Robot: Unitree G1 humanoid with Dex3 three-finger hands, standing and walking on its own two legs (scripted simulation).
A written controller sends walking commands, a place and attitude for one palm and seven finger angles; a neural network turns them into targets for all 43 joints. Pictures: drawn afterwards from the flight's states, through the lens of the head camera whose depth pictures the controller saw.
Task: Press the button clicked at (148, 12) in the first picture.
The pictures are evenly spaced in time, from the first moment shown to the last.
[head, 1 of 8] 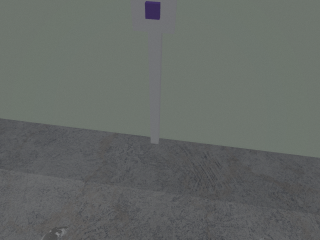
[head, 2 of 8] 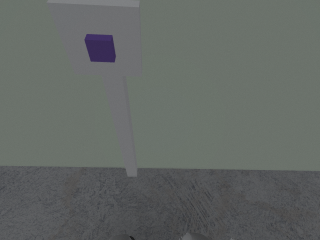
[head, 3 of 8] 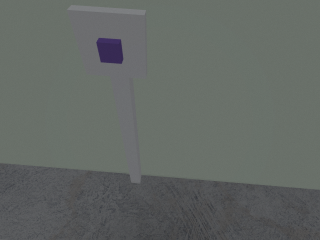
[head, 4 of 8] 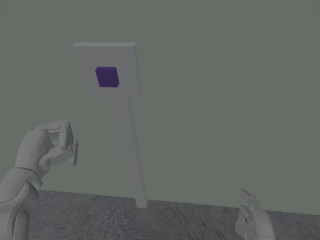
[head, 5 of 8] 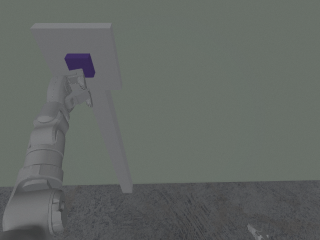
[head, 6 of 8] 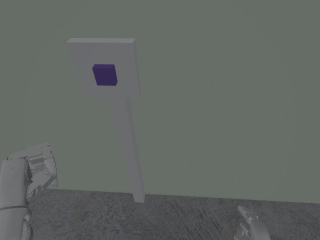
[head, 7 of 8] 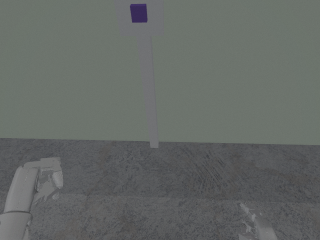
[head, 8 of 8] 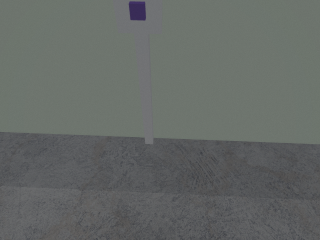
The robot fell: no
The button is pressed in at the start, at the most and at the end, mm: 0 12 0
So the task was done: yes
